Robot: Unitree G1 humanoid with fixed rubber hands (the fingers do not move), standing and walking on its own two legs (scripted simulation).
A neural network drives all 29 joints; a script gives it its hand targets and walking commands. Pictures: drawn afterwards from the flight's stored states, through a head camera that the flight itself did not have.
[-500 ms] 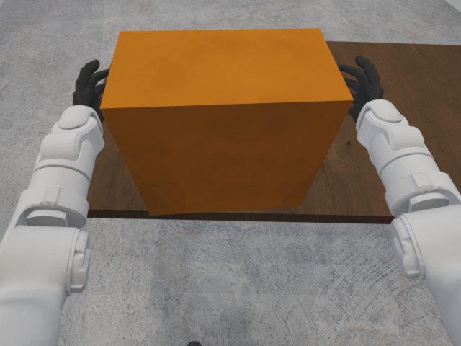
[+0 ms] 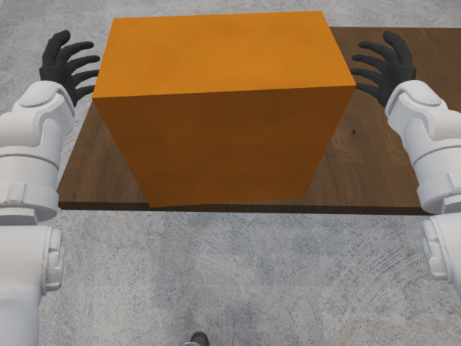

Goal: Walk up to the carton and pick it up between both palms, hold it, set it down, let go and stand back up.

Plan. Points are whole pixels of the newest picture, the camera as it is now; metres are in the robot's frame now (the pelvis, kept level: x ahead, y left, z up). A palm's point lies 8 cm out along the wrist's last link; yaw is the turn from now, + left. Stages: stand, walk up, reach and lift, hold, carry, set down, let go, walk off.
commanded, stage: set down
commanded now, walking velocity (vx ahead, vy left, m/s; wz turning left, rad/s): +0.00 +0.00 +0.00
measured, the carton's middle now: (223, 122) +0.48 +0.04 +0.09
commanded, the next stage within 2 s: none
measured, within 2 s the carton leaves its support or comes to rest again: neither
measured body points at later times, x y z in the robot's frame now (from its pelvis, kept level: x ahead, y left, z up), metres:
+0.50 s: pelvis +0.01 -0.01 +0.01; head +0.05 +0.01 +0.46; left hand +0.46 +0.27 +0.21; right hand +0.46 -0.24 +0.21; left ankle +0.06 +0.13 -0.73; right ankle +0.01 -0.11 -0.73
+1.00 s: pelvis +0.00 -0.01 +0.01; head +0.04 +0.01 +0.46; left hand +0.38 +0.28 +0.14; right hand +0.39 -0.24 +0.13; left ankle +0.06 +0.13 -0.73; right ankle +0.01 -0.11 -0.73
